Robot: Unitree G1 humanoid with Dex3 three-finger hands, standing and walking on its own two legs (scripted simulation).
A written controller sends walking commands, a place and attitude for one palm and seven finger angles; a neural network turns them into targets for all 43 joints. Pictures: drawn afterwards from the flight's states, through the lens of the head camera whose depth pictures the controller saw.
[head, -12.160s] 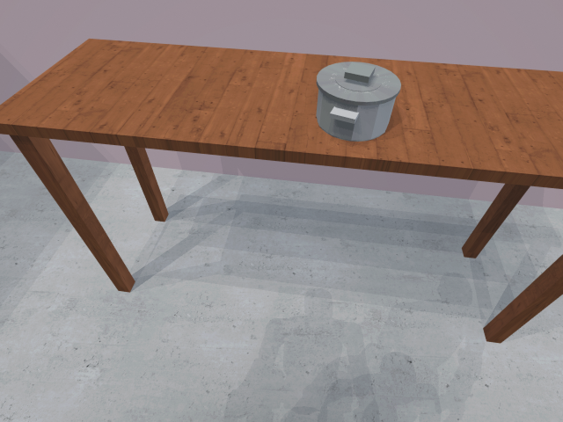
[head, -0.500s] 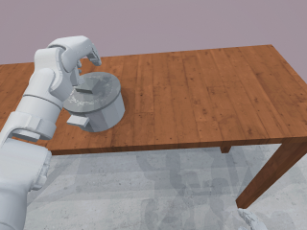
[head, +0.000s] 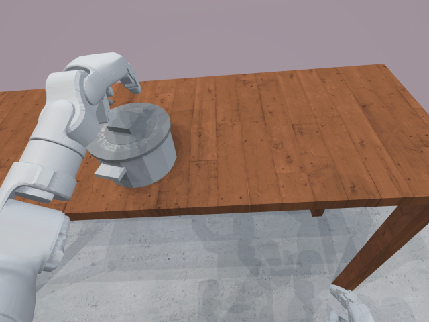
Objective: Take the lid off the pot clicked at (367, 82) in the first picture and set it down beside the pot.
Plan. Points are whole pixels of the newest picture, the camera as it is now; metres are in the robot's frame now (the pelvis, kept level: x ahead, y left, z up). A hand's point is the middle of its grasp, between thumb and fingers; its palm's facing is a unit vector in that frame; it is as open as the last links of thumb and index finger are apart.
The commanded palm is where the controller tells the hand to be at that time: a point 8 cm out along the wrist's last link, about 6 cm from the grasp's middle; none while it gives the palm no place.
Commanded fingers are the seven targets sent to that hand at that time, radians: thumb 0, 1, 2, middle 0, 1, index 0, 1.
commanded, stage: move the open hand above the knob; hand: left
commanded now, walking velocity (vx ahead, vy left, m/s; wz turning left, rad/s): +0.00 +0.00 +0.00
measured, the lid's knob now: (125, 121) +0.46 +0.18 +0.15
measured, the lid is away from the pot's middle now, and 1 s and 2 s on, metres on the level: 0.00 0.00 0.01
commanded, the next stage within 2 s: lower the open fingers around the knob in 0.18 s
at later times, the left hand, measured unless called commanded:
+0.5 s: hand (120, 106) +0.44 +0.17 +0.20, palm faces -0.26 -0.05 -0.96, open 10.2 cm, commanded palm +0.42 +0.18 +0.27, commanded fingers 0.00 -0.39 1.63 -0.85 -0.08 -0.85 -0.08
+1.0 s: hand (119, 123) +0.43 +0.18 +0.17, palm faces -0.30 -0.07 -0.95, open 10.2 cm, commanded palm +0.42 +0.19 +0.24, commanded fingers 0.00 -0.39 1.63 -0.85 -0.08 -0.85 -0.08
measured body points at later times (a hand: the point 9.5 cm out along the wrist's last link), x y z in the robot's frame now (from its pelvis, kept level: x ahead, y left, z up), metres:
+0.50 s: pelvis +0.00 +0.00 +0.00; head +0.01 -0.04 +0.45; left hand +0.45 +0.17 +0.26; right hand +0.13 -0.25 -0.12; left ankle +0.00 +0.12 -0.74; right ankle -0.01 -0.14 -0.74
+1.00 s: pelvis +0.00 +0.00 +0.00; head +0.01 -0.04 +0.45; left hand +0.44 +0.18 +0.23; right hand +0.14 -0.26 -0.12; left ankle +0.00 +0.12 -0.74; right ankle -0.01 -0.14 -0.74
